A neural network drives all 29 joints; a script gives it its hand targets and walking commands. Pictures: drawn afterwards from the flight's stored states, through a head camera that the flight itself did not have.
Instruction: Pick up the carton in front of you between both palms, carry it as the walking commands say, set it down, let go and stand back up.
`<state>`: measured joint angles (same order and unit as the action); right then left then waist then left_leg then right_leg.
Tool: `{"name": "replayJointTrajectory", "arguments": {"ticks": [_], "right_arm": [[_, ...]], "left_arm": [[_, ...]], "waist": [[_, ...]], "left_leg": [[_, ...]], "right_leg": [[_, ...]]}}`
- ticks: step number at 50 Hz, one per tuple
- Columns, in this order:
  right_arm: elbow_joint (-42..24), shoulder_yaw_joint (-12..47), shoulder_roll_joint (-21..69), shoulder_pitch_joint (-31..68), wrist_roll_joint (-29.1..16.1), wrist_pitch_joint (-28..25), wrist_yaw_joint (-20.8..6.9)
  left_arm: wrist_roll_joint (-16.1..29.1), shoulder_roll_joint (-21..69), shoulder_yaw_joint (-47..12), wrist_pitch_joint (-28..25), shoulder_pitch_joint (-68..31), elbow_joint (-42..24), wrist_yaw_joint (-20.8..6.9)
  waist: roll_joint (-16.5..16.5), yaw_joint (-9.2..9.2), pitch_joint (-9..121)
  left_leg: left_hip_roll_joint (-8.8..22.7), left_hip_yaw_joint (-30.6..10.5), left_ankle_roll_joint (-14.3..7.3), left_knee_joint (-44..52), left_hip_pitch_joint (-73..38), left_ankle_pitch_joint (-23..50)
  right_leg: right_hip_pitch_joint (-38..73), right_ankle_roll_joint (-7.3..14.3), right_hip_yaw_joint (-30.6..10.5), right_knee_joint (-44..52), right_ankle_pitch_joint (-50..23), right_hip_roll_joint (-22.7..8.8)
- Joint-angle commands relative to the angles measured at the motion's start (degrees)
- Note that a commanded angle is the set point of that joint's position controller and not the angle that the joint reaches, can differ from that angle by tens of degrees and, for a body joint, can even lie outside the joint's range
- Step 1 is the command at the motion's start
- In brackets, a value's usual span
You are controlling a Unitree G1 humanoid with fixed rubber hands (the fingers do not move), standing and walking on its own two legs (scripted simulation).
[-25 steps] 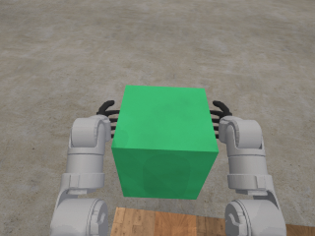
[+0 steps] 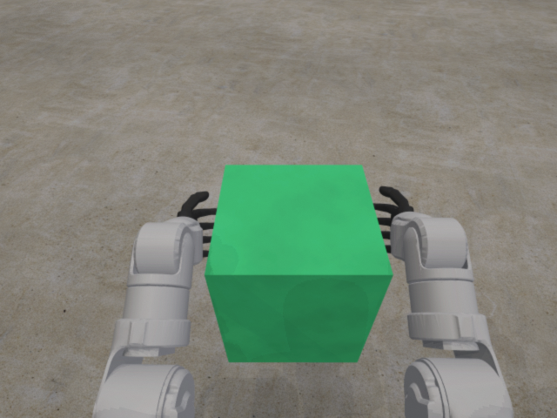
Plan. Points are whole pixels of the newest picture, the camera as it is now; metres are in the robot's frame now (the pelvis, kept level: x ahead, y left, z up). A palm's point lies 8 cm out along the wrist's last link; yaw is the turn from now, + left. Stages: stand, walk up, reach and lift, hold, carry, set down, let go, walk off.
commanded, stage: carry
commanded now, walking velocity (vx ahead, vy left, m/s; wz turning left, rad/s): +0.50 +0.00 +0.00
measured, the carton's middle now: (293, 266) +0.34 +0.01 +0.02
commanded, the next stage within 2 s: none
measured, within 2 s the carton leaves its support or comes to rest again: neither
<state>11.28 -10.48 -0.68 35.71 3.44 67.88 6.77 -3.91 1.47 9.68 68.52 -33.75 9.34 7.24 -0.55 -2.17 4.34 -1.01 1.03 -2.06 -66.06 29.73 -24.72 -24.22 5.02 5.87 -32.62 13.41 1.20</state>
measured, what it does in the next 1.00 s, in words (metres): walks ahead: left foot, then right foot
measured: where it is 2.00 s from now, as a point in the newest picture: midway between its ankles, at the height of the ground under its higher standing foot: (284, 196)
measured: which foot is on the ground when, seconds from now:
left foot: up 0.00-0.32, down 0.34-0.82, up 0.84-1.00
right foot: down 0.00-0.34, up 0.36-0.78, down 0.80-1.00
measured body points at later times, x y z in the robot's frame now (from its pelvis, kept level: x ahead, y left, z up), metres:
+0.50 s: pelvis +0.31 +0.05 -0.02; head +0.33 +0.06 +0.43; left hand +0.67 +0.20 +0.06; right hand +0.66 -0.11 +0.07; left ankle +0.33 +0.11 -0.75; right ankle +0.25 -0.08 -0.66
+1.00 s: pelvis +0.65 +0.01 +0.00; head +0.66 +0.00 +0.45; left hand +0.92 +0.18 +0.06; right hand +0.94 -0.12 +0.06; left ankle +0.62 +0.15 -0.68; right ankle +0.66 -0.05 -0.75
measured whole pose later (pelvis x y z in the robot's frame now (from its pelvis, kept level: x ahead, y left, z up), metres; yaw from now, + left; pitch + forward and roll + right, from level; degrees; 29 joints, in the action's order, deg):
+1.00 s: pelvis +0.65 +0.01 +0.00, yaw +2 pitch +5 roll +1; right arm -15.8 -6.8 7.9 10.5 7.2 67.6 4.3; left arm -5.9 7.7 6.8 68.0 -9.6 -16.2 5.8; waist -0.2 -1.7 4.4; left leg 3.4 3.4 1.0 -56.1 30.2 -18.4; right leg -14.7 4.7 11.0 -18.8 9.3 -0.5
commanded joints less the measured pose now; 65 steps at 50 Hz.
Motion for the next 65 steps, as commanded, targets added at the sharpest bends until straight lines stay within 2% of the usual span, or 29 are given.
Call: {"name": "replayJointTrajectory", "arguments": {"ticks": [1, 6, 12, 14, 15, 16, 17, 18, 19, 20, 21, 23, 26, 32, 36, 38, 39, 40, 41, 42, 43, 45, 47, 51, 58, 61, 63, 64, 65], "right_arm": [[-10.43, 35.17, 66.78, 41.91, -24.61, -1.84, -11.99], [-13.76, 36.01, 63.89, 39.44, -23.48, -1.01, -10.29], [-8.73, 34.54, 60.7, 35.9, -20.65, 0.45, -11.25], [-6.78, 33.74, 60.73, 35.8, -20.14, 0.48, -11.98], [-5.69, 33.26, 61.03, 35.57, -20.09, 0.34, -12.39], [-4.81, 32.68, 61.16, 35.09, -20.02, 0.07, -12.88], [-3.76, 31.77, 60.87, 34.25, -19.9, -0.23, -13.46], [-0.7, 29.81, 59.86, 32.55, -19.2, -0.43, -13.66], [-0.53, 29.09, 58.58, 34.02, -18.84, -0.99, -13.79], [-1.2, 30.17, 61.59, 34.19, -20.19, -1.55, -14.18], [-4.42, 31.34, 63.69, 37.74, -21.91, -2.11, -14.46], [-9.83, 34.14, 66.57, 43.8, -25.65, -2.52, -14.52], [-14.82, 36.18, 67.62, 44.33, -28.26, -2.39, -14.18], [-18.36, 38.67, 66.97, 35.13, -27.18, -1.22, -15.23], [-20.04, 39.68, 65.34, 24.67, -24.09, -0.29, -15.92], [-21.3, 40.0, 64.08, 18.81, -22.27, 0.15, -16.15], [-21.99, 40.41, 63.56, 16.29, -21.49, 0.3, -16.36], [-22.89, 41.03, 62.93, 15.19, -21.04, 0.37, -16.61], [-23.73, 42.36, 64.58, 15.04, -21.52, 0.99, -16.98], [-23.9, 42.19, 63.81, 12.58, -21.09, 1.23, -17.24], [-24.29, 42.66, 64.62, 10.94, -20.81, 0.81, -17.38], [-28.09, 43.44, 64.78, 8.78, -19.85, -0.14, -16.89], [-31.8, 44.87, 64.89, 5.25, -19.23, -0.82, -16.17], [-33.34, 45.75, 64.14, -0.51, -18.41, -0.81, -15.16], [-32.46, 45.3, 58.16, -2.98, -18.38, 2.24, -15.39], [-31.18, 44.69, 56.58, -2.05, -18.96, 3.3, -15.96], [-29.49, 43.89, 55.83, -1.76, -19.06, 3.65, -16.19], [-28.17, 43.2, 55.43, -2.12, -18.99, 3.67, -16.29], [-26.65, 42.41, 54.82, -2.08, -18.38, 3.33, -16.48]], "left_arm": [[29.04, 64.89, -36.49, -3.15, -48.84, -13.66, -14.28], [28.78, 61.78, -36.4, -1.81, -45.92, -16.51, -13.69], [26.61, 60.06, -35.92, -0.83, -41.27, -10.22, -14.56], [26.25, 60.68, -35.84, -1.19, -41.65, -8.08, -14.91], [26.2, 61.29, -35.95, -1.46, -41.95, -7.01, -15.08], [26.07, 62.07, -36.19, -1.82, -42.06, -6.05, -15.19], [25.77, 62.43, -36.1, -2.15, -41.81, -5.13, -15.26], [25.92, 63.6, -35.95, -1.86, -41.86, -3.33, -15.42], [25.92, 64.76, -34.53, -1.8, -43.03, -2.06, -15.26], [25.92, 64.76, -34.89, -2.15, -44.74, -3.98, -14.98], [26.43, 65.74, -35.4, -2.49, -47.5, -5.59, -14.61], [26.58, 66.67, -35.1, -3.05, -48.2, -8.43, -13.32], [25.27, 66.08, -35.32, -3.18, -44.3, -11.2, -11.31], [20.52, 63.78, -36.58, -2.64, -33.28, -14.63, -10.27], [18.72, 62.46, -38.41, -1.51, -25.15, -18.22, -11.5], [18.65, 62.13, -39.53, -0.81, -20.22, -19.8, -12.64], [18.71, 62.23, -40.19, -0.64, -18.41, -20.85, -13.31], [18.73, 62.22, -40.56, -0.47, -15.88, -21.67, -14.08], [17.48, 60.61, -40.25, -0.5, -14.69, -21.31, -14.59], [17.28, 61.03, -40.3, -0.71, -11.0, -19.79, -14.98], [17.85, 61.78, -41.09, -0.94, -9.45, -22.07, -15.41], [20.3, 65.59, -43.28, -1.26, -9.85, -26.91, -16.39], [21.94, 66.01, -44.43, -1.55, -7.62, -30.15, -17.13], [23.37, 61.1, -44.96, -0.67, -4.44, -33.61, -17.91], [21.03, 54.42, -42.93, 1.74, 0.43, -31.29, -17.72], [19.87, 53.3, -42.4, 2.46, 0.24, -29.46, -17.24], [19.63, 52.8, -42.4, 2.82, -1.28, -28.71, -16.95], [19.58, 52.45, -42.47, 2.99, -1.81, -28.38, -16.82], [20.03, 52.65, -43.09, 3.35, -3.87, -29.34, -16.66]], "waist": [[6.42, 0.18, 22.25], [7.64, -1.82, 22.77], [7.66, -3.95, 18.15], [8.95, -2.61, 17.34], [8.36, -0.31, 18.69], [5.04, 2.54, 21.51], [-1.82, 4.05, 23.74], [-13.22, 3.5, 25.79], [-17.52, 5.66, 29.22], [-13.01, 6.1, 26.95], [-8.35, 6.01, 24.51], [-4.21, 4.84, 22.79], [-5.61, 4.9, 24.22], [-5.57, 4.91, 21.34], [-6.89, 3.95, 18.15], [-9.21, 2.62, 20.82], [-7.91, 1.72, 23.97], [-3.63, 0.56, 26.94], [9.26, 0.87, 32.93], [14.77, 0.03, 32.3], [11.92, 0.41, 28.76], [3.57, 1.25, 22.5], [4.14, 1.5, 21.1], [7.84, 1.47, 17.7], [8.81, 1.12, 8.5], [9.44, 1.12, 5.69], [7.5, 2.21, 8.46], [4.49, 3.17, 12.5], [-7.47, 4.03, 16.95]], "left_leg": [[3.31, -1.33, 1.2, 6.81, 9.81, 2.99], [3.48, 0.99, 1.78, 18.47, 11.27, 14.06], [0.96, 4.05, 0.47, 34.93, 9.35, 23.54], [0.51, 4.5, -0.99, 40.16, 1.07, 25.5], [0.22, 5.36, -1.61, 43.71, -7.68, 28.21], [0.57, 6.12, -1.3, 45.11, -20.31, 30.65], [7.29, -0.88, -0.55, 41.63, -34.46, 34.91], [20.41, -19.93, -4.82, 35.44, -47.24, 53.79], [23.55, -27.56, -13.59, 38.27, -52.43, 40.6], [20.75, -26.99, -13.43, 41.05, -47.18, 27.5], [18.51, -24.58, -11.69, 42.66, -42.5, 24.13], [17.87, -20.65, -10.63, 44.29, -35.98, 27.74], [16.34, -15.46, -10.01, 46.02, -35.42, 29.95], [12.36, -6.92, -7.13, 45.23, -41.44, 49.44], [10.17, -0.07, -3.78, 44.93, -41.38, 60.51], [9.84, 3.38, -1.31, 37.08, -39.36, 68.06], [8.99, 5.46, 0.39, 29.95, -33.73, 61.86], [8.3, 4.56, 1.38, 20.19, -22.5, 42.75], [2.82, 2.48, 2.91, 5.98, -3.09, 10.33], [-2.04, 0.55, 3.48, -6.37, 8.96, -5.14], [1.69, -2.08, 2.01, -8.65, 12.3, -3.06], [5.7, -2.17, 1.91, -1.48, 10.37, 4.14], [6.47, -0.6, 2.75, 6.22, 5.26, 6.58], [6.12, 3.27, 4.07, 19.0, 4.37, 10.42], [4.78, 8.47, 2.96, 34.59, 3.21, 22.01], [4.45, 9.86, 1.93, 38.13, -0.63, 21.5], [1.01, 14.03, 1.05, 40.99, -13.06, 16.91], [2.62, 11.69, 0.57, 39.67, -25.72, 14.04], [17.17, -12.2, -5.41, 45.12, -37.76, 3.87]], "right_leg": [[24.2, 7.42, -20.65, 12.04, -10.81, -15.93], [29.23, 7.09, -14.51, 9.92, -22.92, -14.09], [33.34, 4.39, -10.45, 5.92, -30.69, -11.1], [29.62, 2.39, -8.95, 3.19, -31.53, -11.16], [26.07, 0.66, -6.72, -1.74, -33.08, -10.16], [19.3, -1.07, -3.86, -10.8, -28.58, -7.69], [5.79, -2.85, -2.79, -20.84, -7.25, -5.02], [-8.69, -5.34, -3.15, -32.54, 17.93, 0.06], [-18.62, -5.24, -5.41, -42.85, 20.13, 1.98], [-21.86, -3.85, -7.34, -43.5, 17.18, -1.29], [-22.02, -3.52, -7.44, -40.51, 13.34, -2.77], [-19.77, -4.3, -7.03, -36.54, 9.7, -4.64], [-18.97, -5.35, -4.77, -31.08, 6.47, -5.05], [-19.72, -5.63, -0.61, -12.73, -4.98, -3.39], [-8.02, -4.17, 5.26, 5.85, -16.31, 0.33], [6.48, -3.07, 8.08, 12.47, -19.14, 2.22], [19.12, -2.89, 7.53, 14.61, -21.32, 0.78], [32.75, -2.24, -0.78, 11.41, -21.15, -7.31], [51.1, 6.03, -24.2, 5.17, -32.42, -24.47], [53.1, 12.15, -34.99, 10.25, -26.45, -27.13], [48.28, 10.63, -30.94, 12.32, -22.33, -24.78], [37.15, 5.65, -21.31, 16.26, -23.38, -21.41], [30.3, 3.21, -14.7, 19.16, -18.75, -19.11], [26.51, 3.68, -7.73, 22.15, -13.97, -16.69], [25.81, 1.27, -1.29, 21.89, -19.13, -14.51], [26.2, 0.09, -0.13, 18.76, -21.25, -14.66], [22.77, -1.54, 3.82, 7.29, -27.71, -12.49], [15.69, -3.4, 5.47, -2.68, -24.72, -10.86], [0.78, -6.54, 4.9, -20.1, -12.42, -6.14]]}}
